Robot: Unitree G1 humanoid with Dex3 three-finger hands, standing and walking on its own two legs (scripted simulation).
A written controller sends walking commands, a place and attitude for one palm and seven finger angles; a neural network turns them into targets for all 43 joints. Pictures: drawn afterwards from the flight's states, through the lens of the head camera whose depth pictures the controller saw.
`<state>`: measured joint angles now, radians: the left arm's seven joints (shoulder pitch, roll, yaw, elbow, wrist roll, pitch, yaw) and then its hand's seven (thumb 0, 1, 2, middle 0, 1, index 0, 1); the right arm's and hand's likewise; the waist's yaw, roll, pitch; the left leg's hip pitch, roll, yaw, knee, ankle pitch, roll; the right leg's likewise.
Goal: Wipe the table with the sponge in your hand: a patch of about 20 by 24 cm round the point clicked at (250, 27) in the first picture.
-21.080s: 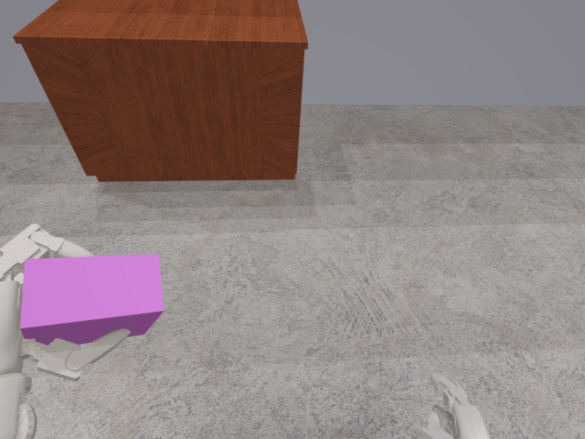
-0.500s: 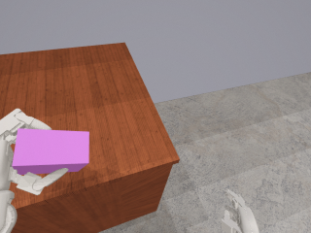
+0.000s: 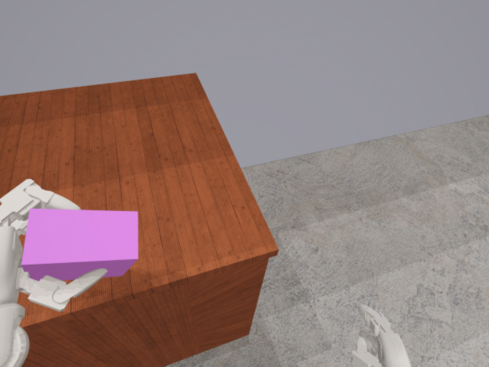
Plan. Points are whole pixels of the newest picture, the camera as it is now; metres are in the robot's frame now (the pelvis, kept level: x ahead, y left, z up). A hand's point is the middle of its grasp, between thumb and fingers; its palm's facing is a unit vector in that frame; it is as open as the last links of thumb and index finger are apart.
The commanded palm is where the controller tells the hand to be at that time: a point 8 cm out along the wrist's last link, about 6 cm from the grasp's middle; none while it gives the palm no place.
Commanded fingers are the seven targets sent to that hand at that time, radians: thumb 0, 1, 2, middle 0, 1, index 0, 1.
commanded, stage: come to a stop and stand still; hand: left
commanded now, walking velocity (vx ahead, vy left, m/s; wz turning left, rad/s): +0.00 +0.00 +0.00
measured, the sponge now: (98, 247) +0.23 +0.22 +0.12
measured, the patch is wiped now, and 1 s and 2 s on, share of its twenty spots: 0.00 0.00 0.00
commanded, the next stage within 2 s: look again from close up in 1.02 s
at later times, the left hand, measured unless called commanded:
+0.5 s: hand (79, 254) +0.21 +0.23 +0.14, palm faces +0.26 -0.88 -0.39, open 10.3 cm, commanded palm +0.16 +0.28 +0.17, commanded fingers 0.00 0.10 1.30 -1.20 -1.60 -1.20 -1.60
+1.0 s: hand (62, 237) +0.23 +0.26 +0.14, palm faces +0.36 -0.86 -0.37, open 10.3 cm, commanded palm +0.17 +0.28 +0.17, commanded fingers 0.00 0.10 1.30 -1.20 -1.60 -1.20 -1.60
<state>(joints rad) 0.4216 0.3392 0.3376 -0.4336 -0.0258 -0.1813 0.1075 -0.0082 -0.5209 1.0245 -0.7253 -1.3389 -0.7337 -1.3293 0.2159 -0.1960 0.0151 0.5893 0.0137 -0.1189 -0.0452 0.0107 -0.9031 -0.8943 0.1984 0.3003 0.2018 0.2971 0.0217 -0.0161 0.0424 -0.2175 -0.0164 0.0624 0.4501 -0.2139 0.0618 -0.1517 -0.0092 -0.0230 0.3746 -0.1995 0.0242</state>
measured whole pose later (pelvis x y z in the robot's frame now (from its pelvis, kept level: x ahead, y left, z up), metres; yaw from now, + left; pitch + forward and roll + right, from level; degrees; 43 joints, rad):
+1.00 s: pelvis +0.01 +0.00 +0.00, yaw +0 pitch +0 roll -2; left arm 0.42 0.38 0.36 -0.44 -0.04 -0.19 0.10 -0.01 -0.52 1.03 -0.73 -1.34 -0.73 -1.33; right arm 0.20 -0.19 0.03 0.57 0.01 -0.13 -0.04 0.01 -0.90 -0.89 0.20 0.30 0.20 0.30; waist 0.01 -0.04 0.05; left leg -0.23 -0.01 0.07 0.46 -0.23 0.06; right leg -0.16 -0.01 -0.02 0.38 -0.21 0.03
